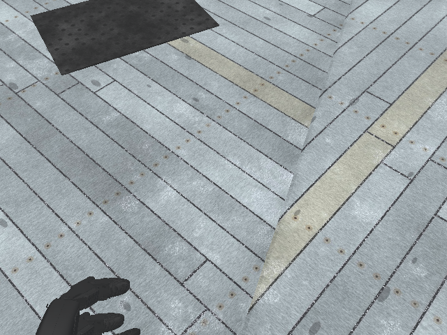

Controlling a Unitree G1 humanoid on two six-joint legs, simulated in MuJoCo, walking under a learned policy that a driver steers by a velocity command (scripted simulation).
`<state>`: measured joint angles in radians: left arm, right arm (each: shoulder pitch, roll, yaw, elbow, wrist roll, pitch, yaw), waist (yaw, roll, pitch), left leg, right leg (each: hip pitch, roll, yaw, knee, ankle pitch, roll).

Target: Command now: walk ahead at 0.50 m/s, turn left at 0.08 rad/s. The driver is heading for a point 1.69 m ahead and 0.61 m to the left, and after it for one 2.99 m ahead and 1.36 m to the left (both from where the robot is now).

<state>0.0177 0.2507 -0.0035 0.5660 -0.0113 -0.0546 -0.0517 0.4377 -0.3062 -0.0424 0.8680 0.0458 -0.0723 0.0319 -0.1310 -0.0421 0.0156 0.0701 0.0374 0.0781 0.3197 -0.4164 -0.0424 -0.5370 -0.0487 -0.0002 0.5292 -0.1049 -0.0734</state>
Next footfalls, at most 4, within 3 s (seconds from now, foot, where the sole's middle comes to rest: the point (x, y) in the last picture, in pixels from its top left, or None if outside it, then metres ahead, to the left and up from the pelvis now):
0.66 left None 0.39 0.22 -0.89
1.06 right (163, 269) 0.75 0.13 -0.89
1.52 left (65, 280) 0.75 0.46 -0.89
2.02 right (104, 186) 1.13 0.35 -0.89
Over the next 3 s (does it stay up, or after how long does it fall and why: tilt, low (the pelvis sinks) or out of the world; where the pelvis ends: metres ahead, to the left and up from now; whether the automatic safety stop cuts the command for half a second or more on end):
stays up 1.47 0.46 -0.12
